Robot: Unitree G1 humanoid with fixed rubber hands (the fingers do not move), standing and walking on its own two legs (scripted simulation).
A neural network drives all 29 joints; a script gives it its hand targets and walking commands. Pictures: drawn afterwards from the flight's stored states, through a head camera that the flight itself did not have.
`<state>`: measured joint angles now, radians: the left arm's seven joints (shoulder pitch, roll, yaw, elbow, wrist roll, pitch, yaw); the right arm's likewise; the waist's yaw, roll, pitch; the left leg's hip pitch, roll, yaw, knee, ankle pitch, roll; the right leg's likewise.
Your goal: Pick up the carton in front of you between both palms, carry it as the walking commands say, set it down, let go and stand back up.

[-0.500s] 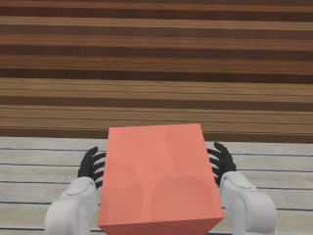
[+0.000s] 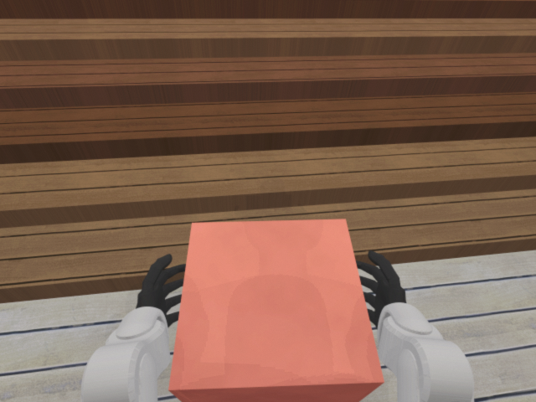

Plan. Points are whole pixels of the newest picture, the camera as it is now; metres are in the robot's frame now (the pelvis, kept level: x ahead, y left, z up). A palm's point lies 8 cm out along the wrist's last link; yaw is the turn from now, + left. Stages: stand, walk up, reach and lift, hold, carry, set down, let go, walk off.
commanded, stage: carry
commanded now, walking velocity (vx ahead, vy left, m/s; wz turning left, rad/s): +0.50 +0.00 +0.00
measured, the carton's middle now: (270, 326) +0.24 -0.01 +0.00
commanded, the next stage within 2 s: none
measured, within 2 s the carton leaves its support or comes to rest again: neither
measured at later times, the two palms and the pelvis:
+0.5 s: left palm (187, 107) +0.62 +0.14 +0.13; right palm (335, 100) +0.66 -0.16 +0.12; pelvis +0.33 -0.04 -0.01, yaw +4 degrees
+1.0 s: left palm (201, 41) +1.00 +0.14 +0.10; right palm (311, 39) +0.98 -0.16 +0.12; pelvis +0.63 +0.00 -0.01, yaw +2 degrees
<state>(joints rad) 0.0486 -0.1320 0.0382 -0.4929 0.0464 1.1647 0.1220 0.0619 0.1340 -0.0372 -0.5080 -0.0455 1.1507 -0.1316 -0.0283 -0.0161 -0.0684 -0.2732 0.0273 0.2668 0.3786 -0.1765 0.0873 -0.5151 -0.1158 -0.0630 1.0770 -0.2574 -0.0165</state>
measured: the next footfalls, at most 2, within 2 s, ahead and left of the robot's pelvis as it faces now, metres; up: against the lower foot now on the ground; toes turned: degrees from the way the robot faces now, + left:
right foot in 0.32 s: +0.41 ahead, -0.12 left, +0.00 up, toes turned -8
left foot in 0.76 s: +0.64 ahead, +0.08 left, +0.00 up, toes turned +9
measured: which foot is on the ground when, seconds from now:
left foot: down 0.00-0.34, up 0.36-0.74, down 0.76-1.00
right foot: up 0.00-0.30, down 0.32-0.76, up 0.78-1.00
